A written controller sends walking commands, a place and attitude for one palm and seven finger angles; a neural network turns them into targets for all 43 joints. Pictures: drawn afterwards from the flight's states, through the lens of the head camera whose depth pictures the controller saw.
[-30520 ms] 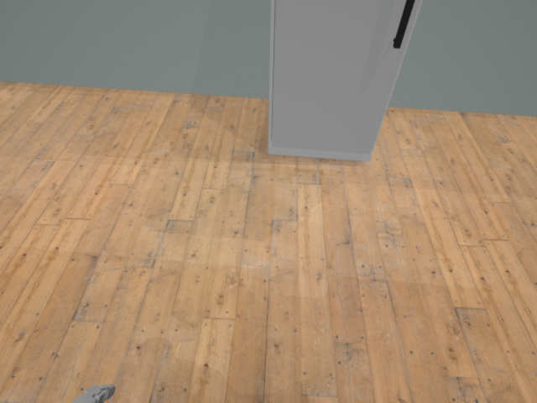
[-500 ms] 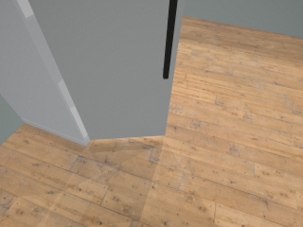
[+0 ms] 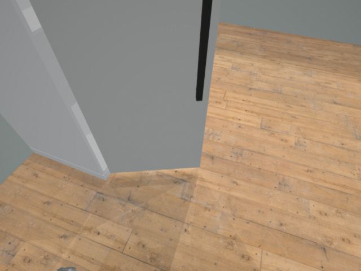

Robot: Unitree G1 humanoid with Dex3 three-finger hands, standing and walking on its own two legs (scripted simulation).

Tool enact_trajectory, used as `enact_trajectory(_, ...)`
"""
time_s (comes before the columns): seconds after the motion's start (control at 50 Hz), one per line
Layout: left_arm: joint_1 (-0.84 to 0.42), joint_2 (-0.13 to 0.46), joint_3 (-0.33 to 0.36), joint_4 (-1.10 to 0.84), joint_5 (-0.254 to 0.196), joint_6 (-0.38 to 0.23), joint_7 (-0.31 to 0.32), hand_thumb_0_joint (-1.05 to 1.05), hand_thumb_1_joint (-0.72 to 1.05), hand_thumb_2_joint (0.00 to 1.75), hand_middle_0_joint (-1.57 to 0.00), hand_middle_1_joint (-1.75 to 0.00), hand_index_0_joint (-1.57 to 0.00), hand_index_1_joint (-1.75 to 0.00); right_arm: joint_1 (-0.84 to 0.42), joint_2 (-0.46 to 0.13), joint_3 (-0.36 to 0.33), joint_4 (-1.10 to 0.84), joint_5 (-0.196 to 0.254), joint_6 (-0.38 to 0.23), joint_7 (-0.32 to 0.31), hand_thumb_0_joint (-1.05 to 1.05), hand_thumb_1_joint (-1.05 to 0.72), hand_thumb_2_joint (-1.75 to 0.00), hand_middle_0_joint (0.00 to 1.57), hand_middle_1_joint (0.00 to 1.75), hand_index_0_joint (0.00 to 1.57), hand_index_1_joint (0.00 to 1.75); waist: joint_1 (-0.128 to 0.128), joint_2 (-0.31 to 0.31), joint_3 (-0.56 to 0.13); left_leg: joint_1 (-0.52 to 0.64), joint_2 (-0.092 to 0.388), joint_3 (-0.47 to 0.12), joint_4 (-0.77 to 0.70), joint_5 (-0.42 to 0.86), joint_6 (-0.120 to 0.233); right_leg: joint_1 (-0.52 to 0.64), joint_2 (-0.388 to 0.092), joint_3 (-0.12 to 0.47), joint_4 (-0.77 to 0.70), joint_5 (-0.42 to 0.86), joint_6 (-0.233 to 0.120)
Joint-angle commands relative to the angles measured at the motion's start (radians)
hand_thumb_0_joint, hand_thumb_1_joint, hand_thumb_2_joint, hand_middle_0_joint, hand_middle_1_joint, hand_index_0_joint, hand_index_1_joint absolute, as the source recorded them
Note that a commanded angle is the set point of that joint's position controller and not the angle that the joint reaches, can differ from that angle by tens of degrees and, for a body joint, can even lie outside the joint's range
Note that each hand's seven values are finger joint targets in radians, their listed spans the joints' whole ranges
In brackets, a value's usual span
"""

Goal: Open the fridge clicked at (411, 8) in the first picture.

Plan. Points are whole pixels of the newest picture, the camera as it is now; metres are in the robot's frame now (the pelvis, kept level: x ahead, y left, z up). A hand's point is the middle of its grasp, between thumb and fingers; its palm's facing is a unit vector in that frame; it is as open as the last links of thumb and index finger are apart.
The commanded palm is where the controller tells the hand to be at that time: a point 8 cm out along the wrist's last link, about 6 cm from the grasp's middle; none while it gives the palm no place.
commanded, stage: look to check the result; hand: right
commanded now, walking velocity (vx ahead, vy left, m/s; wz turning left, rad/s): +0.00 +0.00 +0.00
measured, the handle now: (201, 52) +0.76 -0.01 +0.09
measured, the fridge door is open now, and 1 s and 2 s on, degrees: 64 64 64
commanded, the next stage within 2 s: stand and wait in 0.50 s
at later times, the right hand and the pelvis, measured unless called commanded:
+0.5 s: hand out of the picture +0.09 -0.23 -0.16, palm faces -0.04 +0.94 -0.32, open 7.4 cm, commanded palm none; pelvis +0.02 +0.01 +0.00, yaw +0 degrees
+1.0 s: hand out of the picture +0.11 -0.22 -0.16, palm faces -0.05 +0.94 -0.33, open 7.4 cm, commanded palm none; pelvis +0.03 +0.02 +0.00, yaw +0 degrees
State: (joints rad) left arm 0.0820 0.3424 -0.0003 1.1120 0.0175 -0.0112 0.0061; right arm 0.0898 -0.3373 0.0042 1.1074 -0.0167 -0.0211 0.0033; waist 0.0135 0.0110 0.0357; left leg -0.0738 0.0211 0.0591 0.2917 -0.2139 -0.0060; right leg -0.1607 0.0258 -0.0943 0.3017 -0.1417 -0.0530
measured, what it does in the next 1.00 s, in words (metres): stands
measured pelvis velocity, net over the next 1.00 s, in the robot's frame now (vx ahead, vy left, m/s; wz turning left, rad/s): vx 0.03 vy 0.02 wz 0.01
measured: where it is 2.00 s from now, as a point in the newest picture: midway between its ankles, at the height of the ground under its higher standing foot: outside the picture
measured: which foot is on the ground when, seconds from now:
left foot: down 0.00-1.00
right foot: down 0.00-1.00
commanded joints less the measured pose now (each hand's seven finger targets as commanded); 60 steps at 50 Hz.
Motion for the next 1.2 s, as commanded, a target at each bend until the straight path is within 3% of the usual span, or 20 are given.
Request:
enact_trajectory(0.0, -0.031, 0.201, 0.035, -0.051, -0.005, -0.018, 0.010, 0.00, 0.90, 0.90, -0.20, -0.30, -0.20, -0.30, -0.017, -0.199, -0.034, -0.044, 0.002, -0.018, -0.015, 0.00, -0.90, -0.90, 0.20, 0.30, 0.20, 0.30, -0.003, -0.021, -0.107, -0.023, 0.126, -0.108, -0.044, 0.169, 0.044, 0.111, -0.173, 0.166, -0.025, 0.227, 0.021)
enact_trajectory(0.24, -0.026, 0.197, 0.034, -0.041, -0.008, -0.012, 0.014, 0.00, 0.90, 0.90, -0.20, -0.30, -0.20, -0.30, -0.002, -0.198, -0.032, -0.030, 0.004, -0.015, -0.020, 0.00, -0.90, -0.90, 0.20, 0.30, 0.20, 0.30, -0.003, -0.011, -0.088, -0.013, 0.128, -0.103, -0.054, 0.200, 0.045, 0.117, -0.172, 0.158, -0.020, 0.232, 0.021)
enact_trajectory(0.36, -0.019, 0.189, 0.035, -0.041, -0.008, -0.012, 0.016, 0.00, 0.90, 0.90, -0.20, -0.30, -0.20, -0.30, 0.010, -0.194, -0.033, -0.033, 0.003, -0.018, -0.024, 0.00, -0.90, -0.90, 0.20, 0.30, 0.20, 0.30, -0.003, 0.004, -0.120, 0.004, 0.129, -0.099, -0.042, 0.274, 0.045, 0.138, -0.171, 0.153, 0.000, 0.282, 0.021)
enact_trajectory(0.58, -0.018, 0.178, 0.036, -0.040, -0.007, -0.011, 0.017, 0.00, 0.90, 0.90, -0.20, -0.30, -0.20, -0.30, -0.001, -0.186, -0.036, -0.041, 0.002, -0.017, -0.028, 0.00, -0.90, -0.90, 0.20, 0.30, 0.20, 0.30, -0.003, -0.003, -0.088, 0.011, 0.130, -0.098, -0.040, 0.303, 0.045, 0.126, -0.171, 0.146, -0.006, 0.293, 0.026)
enact_trajectory(0.66, -0.013, 0.179, 0.036, -0.043, -0.007, -0.013, 0.019, 0.00, 0.90, 0.90, -0.20, -0.30, -0.20, -0.30, 0.006, -0.186, -0.038, -0.045, 0.002, -0.019, -0.028, 0.00, -0.90, -0.90, 0.20, 0.30, 0.20, 0.30, -0.006, 0.003, -0.111, 0.025, 0.129, -0.099, -0.037, 0.333, 0.046, 0.139, -0.171, 0.145, 0.002, 0.319, 0.025)
enact_trajectory(0.74, -0.014, 0.182, 0.035, -0.043, -0.006, -0.011, 0.019, 0.00, 0.90, 0.90, -0.20, -0.30, -0.20, -0.30, -0.003, -0.188, -0.037, -0.046, 0.004, -0.017, -0.027, 0.00, -0.90, -0.90, 0.20, 0.30, 0.20, 0.30, -0.004, -0.016, -0.092, 0.020, 0.129, -0.102, -0.043, 0.313, 0.047, 0.133, -0.172, 0.140, -0.007, 0.298, 0.029)
enact_trajectory(0.76, -0.007, 0.177, 0.034, -0.044, -0.007, -0.011, 0.020, 0.00, 0.90, 0.90, -0.20, -0.30, -0.20, -0.30, 0.003, -0.186, -0.039, -0.047, 0.002, -0.018, -0.028, 0.00, -0.90, -0.90, 0.20, 0.30, 0.20, 0.30, -0.005, 0.005, -0.099, 0.026, 0.126, -0.099, -0.044, 0.314, 0.046, 0.133, -0.172, 0.142, -0.004, 0.298, 0.028)
enact_trajectory(1.18, 0.006, 0.160, 0.031, -0.032, -0.007, -0.005, 0.022, 0.00, 0.90, 0.90, -0.20, -0.30, -0.20, -0.30, 0.015, -0.175, -0.034, -0.033, 0.006, -0.016, -0.029, 0.00, -0.90, -0.90, 0.20, 0.30, 0.20, 0.30, -0.002, 0.007, -0.078, 0.012, 0.128, -0.112, -0.062, 0.319, 0.039, 0.128, -0.170, 0.126, -0.008, 0.219, 0.032)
